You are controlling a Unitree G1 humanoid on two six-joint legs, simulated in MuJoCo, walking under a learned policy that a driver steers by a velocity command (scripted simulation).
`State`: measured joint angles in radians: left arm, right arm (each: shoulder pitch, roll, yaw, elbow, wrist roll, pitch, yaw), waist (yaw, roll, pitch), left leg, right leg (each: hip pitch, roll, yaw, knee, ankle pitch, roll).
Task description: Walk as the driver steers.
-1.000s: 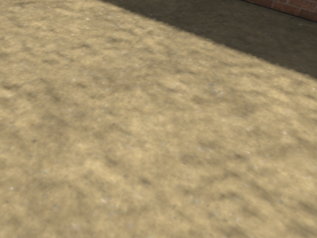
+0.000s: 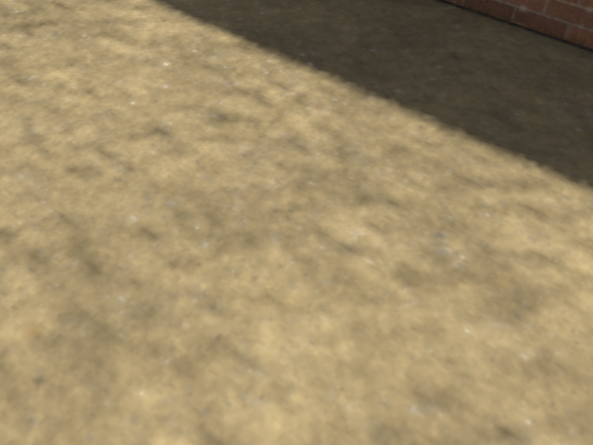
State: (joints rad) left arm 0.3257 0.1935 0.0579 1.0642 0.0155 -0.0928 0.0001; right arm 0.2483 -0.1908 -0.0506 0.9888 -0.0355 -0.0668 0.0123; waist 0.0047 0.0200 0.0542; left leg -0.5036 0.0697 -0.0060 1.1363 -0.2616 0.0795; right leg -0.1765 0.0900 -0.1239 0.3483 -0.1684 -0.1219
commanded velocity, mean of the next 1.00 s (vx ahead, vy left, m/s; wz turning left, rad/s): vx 0.50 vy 0.00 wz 0.07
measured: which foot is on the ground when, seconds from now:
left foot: up 0.00-0.32, down 0.34-0.92, up 0.94-1.00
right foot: down 0.00-0.36, up 0.38-0.90, down 0.92-1.00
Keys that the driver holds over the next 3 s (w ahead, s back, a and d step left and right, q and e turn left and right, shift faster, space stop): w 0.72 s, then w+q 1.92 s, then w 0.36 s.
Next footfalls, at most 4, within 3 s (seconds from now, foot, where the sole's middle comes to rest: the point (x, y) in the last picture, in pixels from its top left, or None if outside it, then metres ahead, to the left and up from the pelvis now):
0.34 left None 0.37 0.12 -0.78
0.92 right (340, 364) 0.68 -0.06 -0.78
1.46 left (246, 288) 0.90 0.18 -0.78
2.02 right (238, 185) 1.27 0.23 -0.78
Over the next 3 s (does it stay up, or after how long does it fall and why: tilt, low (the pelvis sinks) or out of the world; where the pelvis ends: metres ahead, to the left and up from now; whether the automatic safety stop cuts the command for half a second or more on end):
stays up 1.34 0.62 0.00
